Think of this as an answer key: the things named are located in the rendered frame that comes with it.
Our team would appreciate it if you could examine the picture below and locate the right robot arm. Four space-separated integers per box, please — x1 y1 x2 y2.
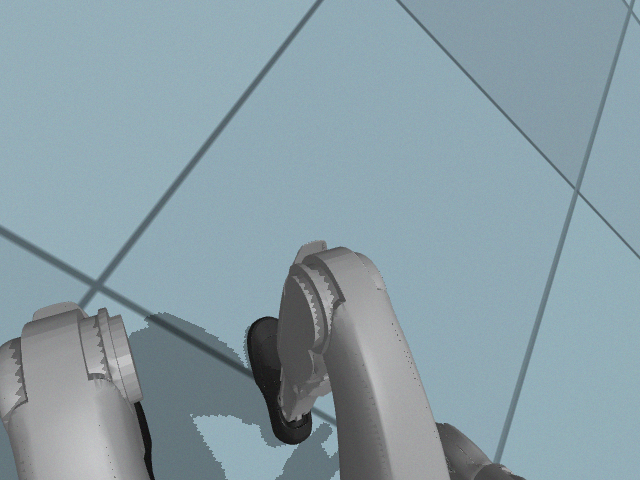
474 463 526 480

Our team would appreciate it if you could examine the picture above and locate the right robot hand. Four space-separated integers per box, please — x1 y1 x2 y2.
434 419 493 480

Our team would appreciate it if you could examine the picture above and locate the left robot foot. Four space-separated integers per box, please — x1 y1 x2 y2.
134 401 155 480

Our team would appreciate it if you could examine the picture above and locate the right robot foot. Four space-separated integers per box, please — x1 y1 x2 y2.
247 317 312 445

